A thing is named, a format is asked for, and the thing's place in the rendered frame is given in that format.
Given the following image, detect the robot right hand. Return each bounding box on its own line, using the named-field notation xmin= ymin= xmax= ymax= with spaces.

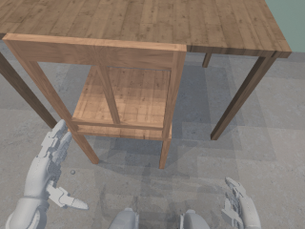
xmin=221 ymin=177 xmax=262 ymax=229

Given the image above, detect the robot thigh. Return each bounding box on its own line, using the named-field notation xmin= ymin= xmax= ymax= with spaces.
xmin=178 ymin=213 xmax=211 ymax=229
xmin=108 ymin=210 xmax=139 ymax=229

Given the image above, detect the table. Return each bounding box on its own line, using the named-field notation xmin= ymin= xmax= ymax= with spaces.
xmin=0 ymin=0 xmax=292 ymax=140

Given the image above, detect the chair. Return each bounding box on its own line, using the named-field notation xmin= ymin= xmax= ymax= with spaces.
xmin=2 ymin=33 xmax=187 ymax=170

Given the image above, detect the robot right thigh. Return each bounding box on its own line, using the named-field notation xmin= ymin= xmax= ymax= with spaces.
xmin=178 ymin=213 xmax=211 ymax=229

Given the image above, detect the robot left thigh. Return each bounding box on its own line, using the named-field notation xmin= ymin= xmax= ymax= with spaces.
xmin=108 ymin=210 xmax=139 ymax=229

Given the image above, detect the left robot forearm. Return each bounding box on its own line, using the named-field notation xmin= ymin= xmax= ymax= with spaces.
xmin=4 ymin=197 xmax=50 ymax=229

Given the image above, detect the robot left hand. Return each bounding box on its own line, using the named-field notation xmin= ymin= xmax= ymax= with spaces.
xmin=24 ymin=119 xmax=90 ymax=211

